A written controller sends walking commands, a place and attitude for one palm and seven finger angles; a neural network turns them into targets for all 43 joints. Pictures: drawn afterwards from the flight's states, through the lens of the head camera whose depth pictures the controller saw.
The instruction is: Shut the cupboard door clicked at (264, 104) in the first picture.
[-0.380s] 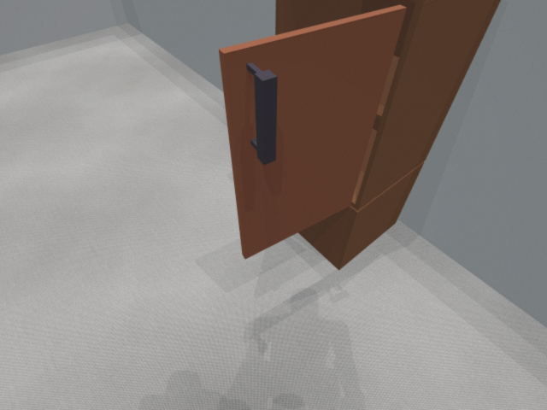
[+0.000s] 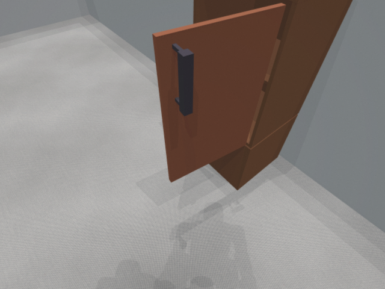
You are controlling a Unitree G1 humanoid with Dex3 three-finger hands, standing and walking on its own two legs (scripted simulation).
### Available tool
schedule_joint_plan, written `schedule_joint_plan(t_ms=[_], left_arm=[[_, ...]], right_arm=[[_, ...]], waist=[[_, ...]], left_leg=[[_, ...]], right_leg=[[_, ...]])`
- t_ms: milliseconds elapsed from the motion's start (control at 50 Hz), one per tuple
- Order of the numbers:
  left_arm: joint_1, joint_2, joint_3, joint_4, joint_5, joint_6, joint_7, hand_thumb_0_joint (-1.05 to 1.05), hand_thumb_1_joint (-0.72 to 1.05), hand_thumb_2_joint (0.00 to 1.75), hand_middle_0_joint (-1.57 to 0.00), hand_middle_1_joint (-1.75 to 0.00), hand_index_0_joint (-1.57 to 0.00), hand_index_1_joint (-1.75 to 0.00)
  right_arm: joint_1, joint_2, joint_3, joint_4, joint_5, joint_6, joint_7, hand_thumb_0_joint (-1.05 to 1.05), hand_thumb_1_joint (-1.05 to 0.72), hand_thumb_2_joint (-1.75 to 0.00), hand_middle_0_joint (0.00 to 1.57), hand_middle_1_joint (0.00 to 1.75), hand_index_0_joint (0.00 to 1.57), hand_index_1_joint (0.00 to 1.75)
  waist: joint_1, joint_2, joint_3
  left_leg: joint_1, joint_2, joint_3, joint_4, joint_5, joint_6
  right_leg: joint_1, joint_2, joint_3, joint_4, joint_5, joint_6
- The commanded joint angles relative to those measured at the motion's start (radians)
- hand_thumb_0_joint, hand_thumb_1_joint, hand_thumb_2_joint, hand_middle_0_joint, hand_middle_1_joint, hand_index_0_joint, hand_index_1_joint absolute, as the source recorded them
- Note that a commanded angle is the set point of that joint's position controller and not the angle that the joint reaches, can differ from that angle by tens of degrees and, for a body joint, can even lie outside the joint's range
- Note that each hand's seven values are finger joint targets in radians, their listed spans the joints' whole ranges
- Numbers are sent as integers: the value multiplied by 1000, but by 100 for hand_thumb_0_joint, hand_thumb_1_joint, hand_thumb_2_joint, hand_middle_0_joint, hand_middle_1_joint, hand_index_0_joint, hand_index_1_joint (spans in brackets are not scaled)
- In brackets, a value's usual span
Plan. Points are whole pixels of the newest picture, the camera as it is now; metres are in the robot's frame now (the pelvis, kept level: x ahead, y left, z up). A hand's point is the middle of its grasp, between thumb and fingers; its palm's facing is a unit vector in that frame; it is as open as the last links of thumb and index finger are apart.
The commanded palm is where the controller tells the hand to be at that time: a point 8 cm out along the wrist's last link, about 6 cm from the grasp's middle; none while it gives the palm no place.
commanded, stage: look at it before walking up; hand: left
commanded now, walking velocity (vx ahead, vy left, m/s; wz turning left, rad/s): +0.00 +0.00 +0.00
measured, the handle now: (181, 80) +0.56 +0.06 +0.14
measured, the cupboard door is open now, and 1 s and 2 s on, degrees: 82 82 82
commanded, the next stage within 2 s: walk to a spot facing it in 0.46 s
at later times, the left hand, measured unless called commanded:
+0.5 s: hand out of the picture -0.04 +0.16 -0.18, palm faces +0.05 -0.98 -0.18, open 7.4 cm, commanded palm none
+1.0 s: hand out of the picture +0.02 +0.19 -0.18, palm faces -0.13 -0.96 -0.24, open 7.4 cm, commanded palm none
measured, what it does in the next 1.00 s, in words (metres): stands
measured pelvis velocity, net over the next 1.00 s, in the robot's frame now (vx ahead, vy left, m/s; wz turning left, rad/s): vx -0.02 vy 0.00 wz -0.22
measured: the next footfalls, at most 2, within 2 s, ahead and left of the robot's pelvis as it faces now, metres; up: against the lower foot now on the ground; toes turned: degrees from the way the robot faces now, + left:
left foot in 1.60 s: +0.10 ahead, +0.07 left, +0.00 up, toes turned -33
right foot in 2.00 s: -0.07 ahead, -0.13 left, +0.00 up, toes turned -51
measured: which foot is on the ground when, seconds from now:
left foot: down 0.00-1.00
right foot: down 0.00-1.00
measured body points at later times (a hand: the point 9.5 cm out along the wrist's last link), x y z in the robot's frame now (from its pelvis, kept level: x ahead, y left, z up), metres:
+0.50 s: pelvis +0.00 +0.00 +0.00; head +0.02 +0.00 +0.45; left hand -0.04 +0.21 -0.16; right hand +0.00 -0.22 -0.16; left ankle +0.04 +0.11 -0.74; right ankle -0.10 -0.09 -0.74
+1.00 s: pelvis -0.02 +0.00 -0.01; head +0.03 -0.01 +0.44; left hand +0.03 +0.24 -0.16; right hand -0.01 -0.25 -0.16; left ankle +0.04 +0.11 -0.74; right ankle -0.11 -0.08 -0.71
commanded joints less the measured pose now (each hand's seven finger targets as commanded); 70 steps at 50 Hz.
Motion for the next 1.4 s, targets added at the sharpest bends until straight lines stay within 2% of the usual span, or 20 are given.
schedule_joint_plan(t_ms=[0, 540, 780, 840, 880, 900, 940, 1000, 1040, 1060, 1080, 1100, 1120, 1140, 1160, 1180, 1200, 1240, 1300, 1380], left_arm=[[113, 91, 15, -7, -1, -4, 8, 0, 90, 90, -20, -30, -20, -30], [107, 91, 14, -9, 0, -4, 6, 0, 90, 90, -20, -30, -20, -30], [34, 156, 77, -95, 13, 37, -12, 0, 90, 90, -20, -30, -20, -30], [6, 159, 84, -127, 13, 42, -18, 0, 90, 90, -20, -30, -20, -30], [-3, 142, 86, -145, 13, 48, -27, 0, 90, 90, -20, -30, -20, -30], [-16, 137, 88, -157, 14, 52, -33, 0, 90, 90, -20, -30, -20, -30], [-53, 138, 91, -186, 20, 58, -45, 0, 90, 90, -20, -30, -20, -30], [-41, 120, 91, -204, 19, 58, -62, 0, 90, 90, -20, -30, -20, -30], [11, 129, 96, -200, 18, 58, -66, 0, 90, 90, -20, -30, -20, -30], [61, 145, 101, -188, 19, 54, -65, 0, 90, 90, -20, -30, -20, -30], [90, 196, 110, -183, 28, 47, -59, 0, 90, 90, -20, -30, -20, -30], [61, 329, 128, -207, 44, 32, -41, 0, 90, 90, -20, -30, -20, -30], [27, 342, 127, -219, 29, 35, -30, 0, 90, 90, -20, -30, -20, -30], [-28, 332, 122, -240, 28, 37, -30, 0, 90, 90, -20, -30, -20, -30], [-69, 286, 118, -250, 29, 33, -26, 0, 90, 90, -20, -30, -20, -30], [-81, 273, 111, -247, 25, 26, -22, 0, 90, 90, -20, -30, -20, -30], [-60, 266, 111, -245, 20, 21, -16, 0, 90, 90, -20, -30, -20, -30], [-30, 265, 109, -245, 17, 17, -12, 0, 90, 90, -20, -30, -20, -30], [-19, 274, 111, -246, 19, 19, -10, 0, 90, 90, -20, -30, -20, -30], [-24, 278, 113, -262, 24, 23, -15, 0, 90, 90, -20, -30, -20, -30]], right_arm=[[53, -85, -12, -24, 0, -15, -6, 0, -90, -90, 20, 30, 20, 30], [47, -92, -12, -26, -3, -19, -6, 0, -90, -90, 20, 30, 20, 30], [2, -145, -70, -125, -9, 10, -19, 0, -90, -90, 20, 30, 20, 30], [12, -172, -81, -149, -11, 6, -23, 0, -90, -90, 20, 30, 20, 30], [26, -208, -91, -164, -17, 6, -24, 0, -90, -90, 20, 30, 20, 30], [31, -216, -94, -170, -18, 0, -22, 0, -90, -90, 20, 30, 20, 30], [22, -228, -91, -195, -25, -10, -19, 0, -90, -90, 20, 30, 20, 30], [-58, -239, -93, -227, -28, -13, -13, 0, -90, -90, 20, 30, 20, 30], [-102, -250, -100, -249, -30, -4, -6, 0, -90, -90, 20, 30, 20, 30], [-123, -248, -102, -258, -24, 1, -3, 0, -90, -90, 20, 30, 20, 30], [-136, -213, -100, -273, -13, 10, 3, 0, -90, -90, 20, 30, 20, 30], [-118, -132, -86, -308, -8, 15, 15, 0, -90, -90, 20, 30, 20, 30], [-185, -175, -93, -316, -13, 21, 21, 0, -90, -90, 20, 30, 20, 30], [-171, -163, -95, -313, -11, 21, 30, 0, -90, -90, 20, 30, 20, 30], [-198, -159, -98, -310, -15, 20, 28, 0, -90, -90, 20, 30, 20, 30], [-182, -160, -97, -307, -14, 18, 23, 0, -90, -90, 20, 30, 20, 30], [-173, -161, -96, -304, -11, 17, 21, 0, -90, -90, 20, 30, 20, 30], [-174, -145, -91, -304, -5, 20, 18, 0, -90, -90, 20, 30, 20, 30], [-197, -143, -91, -320, -1, 27, 16, 0, -90, -90, 20, 30, 20, 30], [-227, -146, -89, -351, 1, 23, 13, 0, -90, -90, 20, 30, 20, 30]], waist=[[4, -13, 40], [4, -8, 46], [-4, -16, 26], [-10, 63, 8], [-10, 180, 2], [-5, 212, -11], [-4, 176, -18], [34, 125, -71], [61, 122, -85], [88, 73, -88], [106, -83, -44], [95, -436, -8], [105, -313, 51], [67, -212, 52], [51, -166, 51], [35, -177, 22], [44, -131, -35], [45, -95, -80], [49, -111, -73], [47, -111, -35]], left_leg=[[92, 109, -89, -33, 190, 44], [109, 115, -94, -54, 203, 45], [36, 170, 4, 87, 87, 16], [79, 232, -52, 39, 93, 46], [108, 343, -173, -84, 7, 111], [102, 423, -222, -154, 8, 161], [55, 470, -211, -203, -20, 192], [17, 436, -57, -157, 20, 146], [-47, 398, 21, -87, -29, 102], [-90, 362, 79, 1, -67, 67], [-191, 261, 161, 178, -178, 7], [-377, 99, 215, 473, -380, -73], [-374, 100, 81, 618, -404, -60], [-380, 116, 43, 675, -341, -55], [-410, 112, 30, 698, -279, -59], [-419, 118, 23, 708, -256, -68], [-406, 116, 26, 703, -244, -74], [-390, 106, 27, 689, -233, -80], [-372, 90, 24, 661, -226, -84], [-340, 78, 12, 595, -248, -81]], right_leg=[[-152, -122, 59, -78, 293, 29], [-153, -121, 60, -82, 273, 17], [-225, -125, 206, 51, 400, -34], [-297, -71, 184, 135, 341, -19], [-385, 1, 111, 297, 98, 1], [-404, 5, 51, 452, -119, 15], [-428, -40, 45, 609, -228, 30], [-347, -74, 14, 520, -154, 30], [-244, -60, -23, 368, -75, 35], [-175, -55, -40, 237, 33, 39], [-132, -100, 56, 45, 118, 29], [-145, -357, 485, -161, 167, -52], [-241, -400, 516, -142, 252, -98], [-258, -362, 437, -113, 178, -144], [-219, -289, 422, -59, 360, -129], [-144, -272, 382, 0, 555, -121], [-69, -268, 358, 42, 703, -113], [-6, -255, 328, 72, 820, -109], [-11, -238, 341, 61, 796, -100], [-75, -244, 406, 35, 695, -144]])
